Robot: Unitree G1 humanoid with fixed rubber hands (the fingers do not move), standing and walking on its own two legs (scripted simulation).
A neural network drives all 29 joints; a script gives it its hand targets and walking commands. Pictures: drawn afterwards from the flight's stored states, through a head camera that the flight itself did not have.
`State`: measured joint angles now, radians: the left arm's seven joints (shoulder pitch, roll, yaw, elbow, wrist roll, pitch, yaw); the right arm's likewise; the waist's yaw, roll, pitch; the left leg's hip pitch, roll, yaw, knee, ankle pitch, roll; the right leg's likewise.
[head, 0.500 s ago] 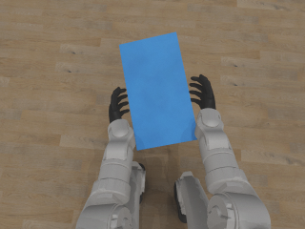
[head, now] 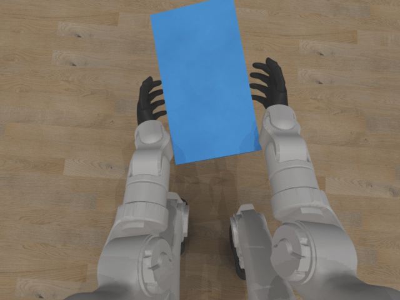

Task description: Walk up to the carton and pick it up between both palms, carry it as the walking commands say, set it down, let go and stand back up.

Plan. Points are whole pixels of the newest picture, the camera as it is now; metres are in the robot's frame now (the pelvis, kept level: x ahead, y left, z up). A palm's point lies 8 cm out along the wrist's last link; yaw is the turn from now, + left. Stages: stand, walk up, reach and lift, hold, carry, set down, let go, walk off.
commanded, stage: set down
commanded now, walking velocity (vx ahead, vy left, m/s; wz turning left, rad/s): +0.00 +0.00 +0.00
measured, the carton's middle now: (208, 94) +0.52 +0.03 -0.17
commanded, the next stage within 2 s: none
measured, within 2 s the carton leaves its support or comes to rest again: neither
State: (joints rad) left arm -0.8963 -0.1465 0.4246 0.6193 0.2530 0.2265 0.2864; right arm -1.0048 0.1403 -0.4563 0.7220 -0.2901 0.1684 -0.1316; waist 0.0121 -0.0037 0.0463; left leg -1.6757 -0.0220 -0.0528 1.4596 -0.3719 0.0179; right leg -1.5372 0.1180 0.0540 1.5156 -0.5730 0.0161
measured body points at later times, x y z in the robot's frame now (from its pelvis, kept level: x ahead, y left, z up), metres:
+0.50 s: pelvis -0.01 +0.00 -0.06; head +0.31 +0.04 +0.26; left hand +0.48 +0.15 -0.19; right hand +0.52 -0.09 -0.17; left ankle +0.13 +0.11 -0.55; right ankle +0.06 -0.14 -0.54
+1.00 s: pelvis -0.01 -0.01 -0.11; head +0.36 +0.02 +0.14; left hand +0.51 +0.15 -0.28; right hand +0.55 -0.09 -0.26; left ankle +0.13 +0.11 -0.55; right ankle +0.06 -0.14 -0.54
